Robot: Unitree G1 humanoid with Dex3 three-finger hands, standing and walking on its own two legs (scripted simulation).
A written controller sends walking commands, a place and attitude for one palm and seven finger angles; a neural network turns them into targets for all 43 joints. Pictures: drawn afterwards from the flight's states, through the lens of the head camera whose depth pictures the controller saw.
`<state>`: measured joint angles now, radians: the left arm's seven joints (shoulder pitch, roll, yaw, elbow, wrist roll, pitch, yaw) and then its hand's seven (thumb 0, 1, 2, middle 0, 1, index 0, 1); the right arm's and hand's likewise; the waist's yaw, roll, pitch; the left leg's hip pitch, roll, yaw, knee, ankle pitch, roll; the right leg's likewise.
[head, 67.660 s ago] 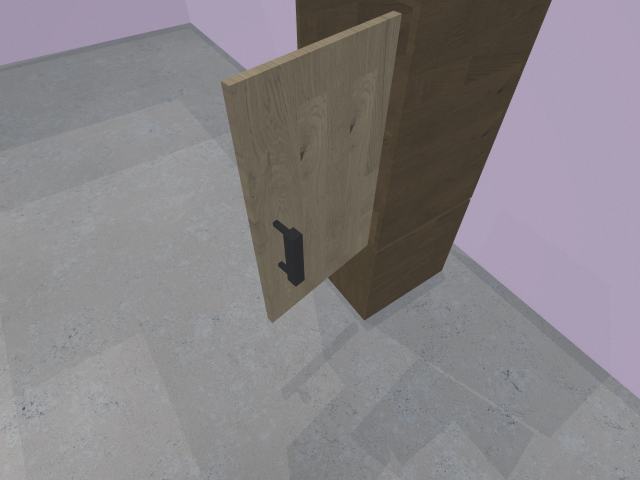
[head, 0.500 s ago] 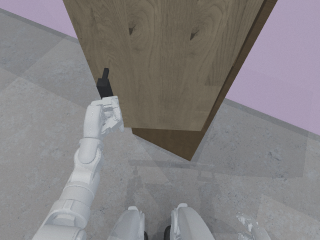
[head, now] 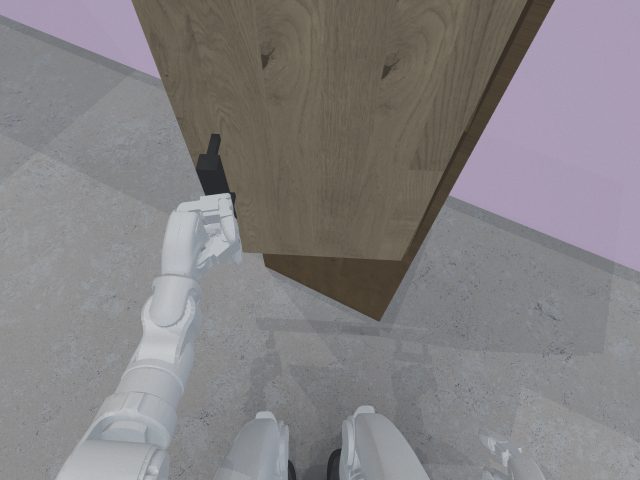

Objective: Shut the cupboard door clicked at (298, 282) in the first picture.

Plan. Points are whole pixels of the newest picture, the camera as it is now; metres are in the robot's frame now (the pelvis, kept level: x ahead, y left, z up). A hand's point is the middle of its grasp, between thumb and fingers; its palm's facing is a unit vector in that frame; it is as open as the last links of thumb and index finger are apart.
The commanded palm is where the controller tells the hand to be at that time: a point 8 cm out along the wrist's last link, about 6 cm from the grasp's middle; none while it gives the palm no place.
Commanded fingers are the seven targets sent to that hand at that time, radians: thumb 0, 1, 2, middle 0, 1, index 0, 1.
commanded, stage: push the door shut along its arc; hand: left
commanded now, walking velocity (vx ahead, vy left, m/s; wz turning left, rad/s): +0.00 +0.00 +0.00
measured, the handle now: (221, 184) +0.49 +0.13 +0.02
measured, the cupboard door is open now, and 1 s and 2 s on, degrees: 24 2 0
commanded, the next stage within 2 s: pull the fist back off the door in 1.26 s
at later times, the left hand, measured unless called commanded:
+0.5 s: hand (237, 202) +0.46 +0.11 +0.02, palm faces -0.19 -0.98 -0.05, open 3.1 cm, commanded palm +0.46 +0.14 +0.03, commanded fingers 0.00 0.90 0.90 -1.30 -1.50 -1.30 -1.50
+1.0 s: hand (260, 164) +0.53 +0.08 +0.02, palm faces -0.30 -0.95 -0.04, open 3.1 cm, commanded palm +0.53 +0.09 +0.03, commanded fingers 0.00 0.90 0.90 -1.30 -1.50 -1.30 -1.50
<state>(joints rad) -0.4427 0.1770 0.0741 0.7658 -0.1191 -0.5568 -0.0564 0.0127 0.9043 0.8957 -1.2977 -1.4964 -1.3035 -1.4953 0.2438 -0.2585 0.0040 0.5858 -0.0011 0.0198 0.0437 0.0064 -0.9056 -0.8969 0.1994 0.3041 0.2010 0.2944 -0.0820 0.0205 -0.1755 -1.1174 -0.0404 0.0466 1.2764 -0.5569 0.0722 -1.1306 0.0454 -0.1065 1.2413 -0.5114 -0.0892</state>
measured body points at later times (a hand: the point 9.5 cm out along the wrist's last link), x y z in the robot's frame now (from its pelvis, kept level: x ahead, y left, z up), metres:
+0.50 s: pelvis -0.01 +0.01 -0.01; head +0.12 +0.03 +0.41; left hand +0.47 +0.16 +0.03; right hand +0.03 -0.25 -0.13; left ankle +0.02 +0.08 -0.62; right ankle +0.04 -0.07 -0.62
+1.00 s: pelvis -0.01 +0.02 -0.03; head +0.16 +0.05 +0.39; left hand +0.54 +0.13 +0.03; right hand -0.02 -0.25 -0.13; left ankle +0.02 +0.08 -0.62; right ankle +0.04 -0.07 -0.62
